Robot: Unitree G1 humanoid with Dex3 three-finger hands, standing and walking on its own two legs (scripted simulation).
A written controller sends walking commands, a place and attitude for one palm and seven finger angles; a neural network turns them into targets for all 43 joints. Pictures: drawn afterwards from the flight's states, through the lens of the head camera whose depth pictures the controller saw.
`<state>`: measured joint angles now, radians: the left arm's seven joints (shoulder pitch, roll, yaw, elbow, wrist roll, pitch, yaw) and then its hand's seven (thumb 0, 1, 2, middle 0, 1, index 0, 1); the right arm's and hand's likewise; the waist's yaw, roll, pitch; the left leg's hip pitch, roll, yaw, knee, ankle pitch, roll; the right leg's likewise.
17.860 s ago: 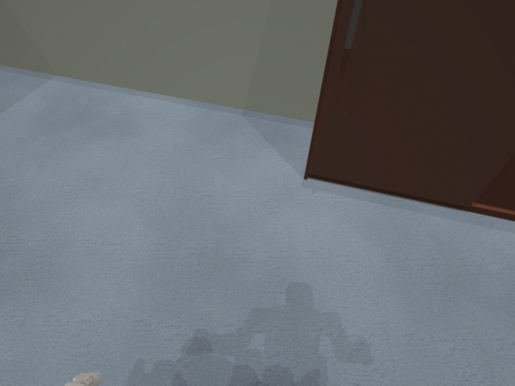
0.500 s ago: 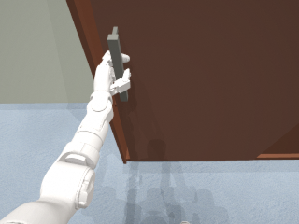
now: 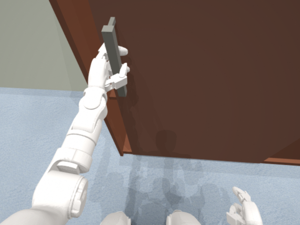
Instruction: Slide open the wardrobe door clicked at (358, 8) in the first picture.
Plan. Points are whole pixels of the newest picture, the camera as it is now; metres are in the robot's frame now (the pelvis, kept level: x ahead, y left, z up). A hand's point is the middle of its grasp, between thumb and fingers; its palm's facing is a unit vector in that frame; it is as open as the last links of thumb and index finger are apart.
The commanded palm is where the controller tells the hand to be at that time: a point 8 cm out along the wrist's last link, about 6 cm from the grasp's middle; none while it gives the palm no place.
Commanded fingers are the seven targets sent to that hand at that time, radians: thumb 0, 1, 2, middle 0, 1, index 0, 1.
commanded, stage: step sideways, sliding the door along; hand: left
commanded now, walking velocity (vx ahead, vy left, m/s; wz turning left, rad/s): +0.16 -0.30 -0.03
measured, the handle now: (118, 62) +0.50 +0.13 +0.12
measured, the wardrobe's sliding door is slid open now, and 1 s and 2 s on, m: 0.07 0.36 0.66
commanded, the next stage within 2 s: stop walking and hold the door there in 1.98 s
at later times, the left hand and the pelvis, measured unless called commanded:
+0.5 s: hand (159, 76) +0.45 +0.01 +0.12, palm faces +0.24 -0.96 -0.14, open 6.3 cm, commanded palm +0.42 -0.01 +0.13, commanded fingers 0.00 0.90 0.90 -0.45 -1.40 -0.45 -1.40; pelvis +0.05 -0.18 +0.00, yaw +5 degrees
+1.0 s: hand (243, 81) +0.44 -0.20 +0.12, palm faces +0.14 -0.98 -0.10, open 6.2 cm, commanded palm +0.42 -0.21 +0.13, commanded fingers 0.00 0.90 0.90 -0.45 -1.40 -0.45 -1.40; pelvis +0.08 -0.33 +0.02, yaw +7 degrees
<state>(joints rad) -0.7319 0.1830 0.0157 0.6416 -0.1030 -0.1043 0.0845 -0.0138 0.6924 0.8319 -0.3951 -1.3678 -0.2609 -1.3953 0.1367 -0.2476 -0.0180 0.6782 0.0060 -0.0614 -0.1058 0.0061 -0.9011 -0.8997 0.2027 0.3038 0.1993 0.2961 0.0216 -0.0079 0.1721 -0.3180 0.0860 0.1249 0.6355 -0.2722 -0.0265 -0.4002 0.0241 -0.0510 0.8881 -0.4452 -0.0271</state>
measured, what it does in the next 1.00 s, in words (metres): steps to the right: right foot, then left foot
